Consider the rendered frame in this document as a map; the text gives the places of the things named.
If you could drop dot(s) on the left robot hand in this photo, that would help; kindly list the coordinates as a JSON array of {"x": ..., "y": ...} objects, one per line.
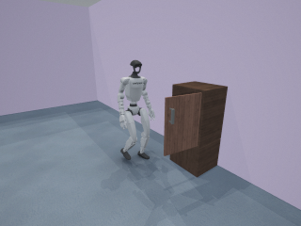
[{"x": 151, "y": 113}]

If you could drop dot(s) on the handle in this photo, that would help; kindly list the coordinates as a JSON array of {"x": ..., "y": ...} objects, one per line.
[{"x": 172, "y": 117}]

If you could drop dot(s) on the humanoid robot head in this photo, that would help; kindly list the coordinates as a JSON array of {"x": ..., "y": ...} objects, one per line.
[{"x": 135, "y": 64}]

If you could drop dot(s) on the robot left upper arm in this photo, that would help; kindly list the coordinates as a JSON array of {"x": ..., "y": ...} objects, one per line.
[{"x": 144, "y": 92}]

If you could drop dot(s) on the robot right upper arm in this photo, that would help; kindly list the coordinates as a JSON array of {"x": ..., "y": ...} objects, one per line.
[{"x": 123, "y": 82}]

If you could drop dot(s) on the robot right forearm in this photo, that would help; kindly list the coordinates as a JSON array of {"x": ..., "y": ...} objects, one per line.
[{"x": 121, "y": 106}]

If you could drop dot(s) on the cupboard door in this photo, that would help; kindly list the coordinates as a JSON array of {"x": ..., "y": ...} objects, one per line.
[{"x": 183, "y": 134}]

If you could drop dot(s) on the right robot hand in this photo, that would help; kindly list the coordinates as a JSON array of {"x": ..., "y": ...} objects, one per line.
[{"x": 122, "y": 121}]

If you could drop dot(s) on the robot left forearm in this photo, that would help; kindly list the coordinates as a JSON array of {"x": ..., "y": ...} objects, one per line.
[{"x": 147, "y": 101}]

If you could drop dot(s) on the robot left thigh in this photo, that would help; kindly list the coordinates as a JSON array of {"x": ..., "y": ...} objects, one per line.
[{"x": 145, "y": 122}]

